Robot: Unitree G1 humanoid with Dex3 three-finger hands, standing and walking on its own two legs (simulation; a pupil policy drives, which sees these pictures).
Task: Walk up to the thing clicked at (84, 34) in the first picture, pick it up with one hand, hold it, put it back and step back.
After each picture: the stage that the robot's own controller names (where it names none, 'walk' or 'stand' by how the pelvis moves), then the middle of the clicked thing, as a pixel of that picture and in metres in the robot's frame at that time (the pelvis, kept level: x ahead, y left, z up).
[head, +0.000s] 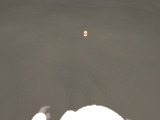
stand; (85, 33) +2.21 +0.11 -0.72
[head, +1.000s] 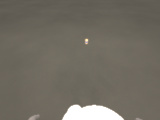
walk; (86, 41) +2.11 +0.24 -0.72
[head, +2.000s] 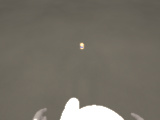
walk; (81, 46) +1.49 +0.24 -0.72
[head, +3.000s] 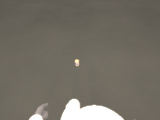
walk; (77, 62) +1.02 +0.25 -0.72
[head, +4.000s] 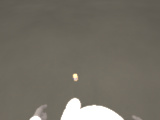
walk; (75, 77) +0.67 +0.24 -0.71
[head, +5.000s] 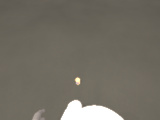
walk; (77, 81) +0.56 +0.18 -0.71
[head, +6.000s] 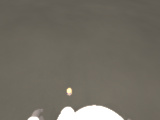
stand; (69, 91) +0.43 +0.18 -0.71
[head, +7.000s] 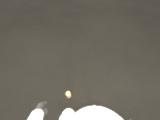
stand; (68, 94) +0.35 +0.22 -0.71
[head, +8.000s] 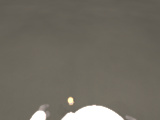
stand; (70, 101) +0.32 +0.20 -0.72
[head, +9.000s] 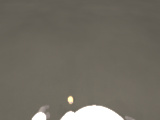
stand; (70, 100) +0.32 +0.20 -0.72
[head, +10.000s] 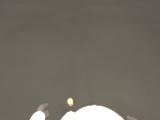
stand; (70, 102) +0.30 +0.20 -0.72
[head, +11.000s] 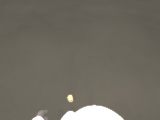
stand; (70, 98) +0.35 +0.21 -0.73
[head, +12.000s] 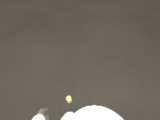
stand; (69, 99) +0.33 +0.23 -0.73
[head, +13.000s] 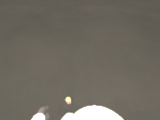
stand; (68, 100) +0.32 +0.23 -0.73
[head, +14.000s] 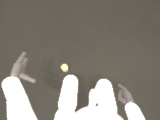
go down; (64, 68) +0.39 +0.22 -0.43
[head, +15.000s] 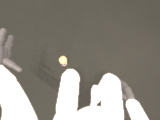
go down; (63, 61) +0.42 +0.22 -0.32
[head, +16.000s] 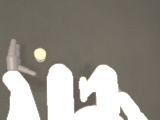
close in; (40, 55) +0.40 +0.26 -0.23
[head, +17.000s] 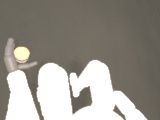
close; (21, 55) +0.41 +0.27 -0.22
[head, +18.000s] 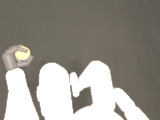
lift; (22, 55) +0.40 +0.28 -0.23
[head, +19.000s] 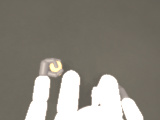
lift; (56, 68) +0.31 +0.24 -0.08
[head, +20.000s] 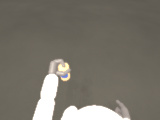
hold; (64, 72) +0.33 +0.17 +0.04
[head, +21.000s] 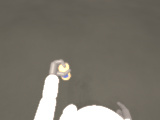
hold; (64, 72) +0.34 +0.17 +0.01
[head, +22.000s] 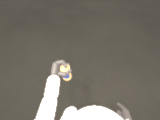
hold; (66, 72) +0.34 +0.16 +0.01
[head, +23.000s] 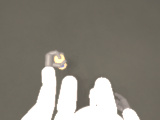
crouch; (60, 62) +0.40 +0.20 -0.11
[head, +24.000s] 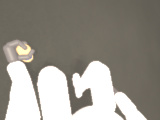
lower; (25, 53) +0.42 +0.26 -0.23
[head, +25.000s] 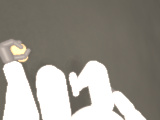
lower; (20, 53) +0.42 +0.28 -0.23
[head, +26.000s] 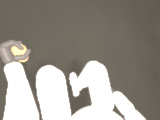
lower; (20, 53) +0.42 +0.28 -0.23
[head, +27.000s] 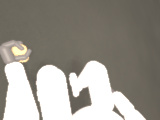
lower; (21, 53) +0.41 +0.28 -0.23
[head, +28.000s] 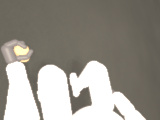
loosen; (22, 53) +0.41 +0.27 -0.23
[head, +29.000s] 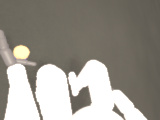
withdraw; (21, 54) +0.40 +0.26 -0.23
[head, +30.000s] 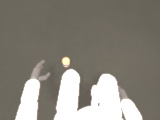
walk; (66, 62) +0.43 +0.21 -0.33
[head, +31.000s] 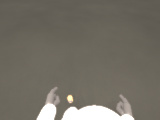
stand; (70, 99) +0.34 +0.19 -0.66
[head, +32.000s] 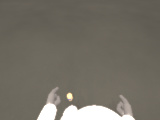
stand; (69, 97) +0.36 +0.20 -0.67
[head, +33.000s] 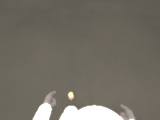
stand; (70, 95) +0.36 +0.19 -0.68
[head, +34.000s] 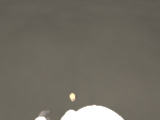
walk; (72, 97) +0.37 +0.19 -0.72
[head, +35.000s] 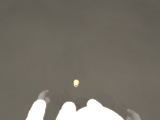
walk; (76, 83) +0.46 +0.09 -0.70
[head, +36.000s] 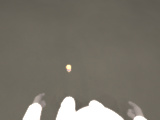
walk; (68, 68) +0.63 +0.25 -0.70
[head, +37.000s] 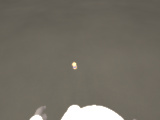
stand; (74, 65) +0.92 +0.31 -0.70
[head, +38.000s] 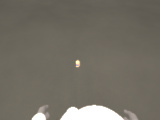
stand; (77, 63) +0.94 +0.21 -0.71
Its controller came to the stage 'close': yes
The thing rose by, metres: 0.71
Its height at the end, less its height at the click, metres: +0.00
